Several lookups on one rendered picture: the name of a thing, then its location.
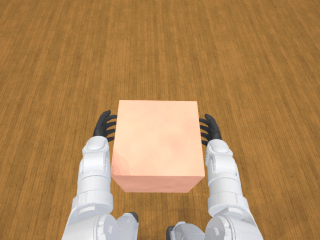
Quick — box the robot left hand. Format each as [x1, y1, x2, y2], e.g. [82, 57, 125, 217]
[92, 110, 118, 142]

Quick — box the robot left forearm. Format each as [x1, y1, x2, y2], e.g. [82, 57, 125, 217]
[61, 136, 113, 240]

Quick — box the carton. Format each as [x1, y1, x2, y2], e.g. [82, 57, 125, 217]
[110, 100, 205, 193]

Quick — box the right robot upper arm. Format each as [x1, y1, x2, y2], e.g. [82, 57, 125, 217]
[204, 214, 264, 240]

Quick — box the left robot shin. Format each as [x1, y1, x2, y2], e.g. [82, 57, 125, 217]
[122, 213, 136, 220]

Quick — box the robot left thigh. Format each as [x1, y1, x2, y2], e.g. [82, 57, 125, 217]
[116, 216, 139, 240]

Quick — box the left robot upper arm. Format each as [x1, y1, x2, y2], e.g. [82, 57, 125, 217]
[62, 212, 122, 240]

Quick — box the robot right forearm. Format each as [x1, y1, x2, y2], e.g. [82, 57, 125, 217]
[205, 139, 259, 230]

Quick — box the robot right hand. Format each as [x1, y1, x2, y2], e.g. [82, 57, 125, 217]
[199, 114, 222, 147]

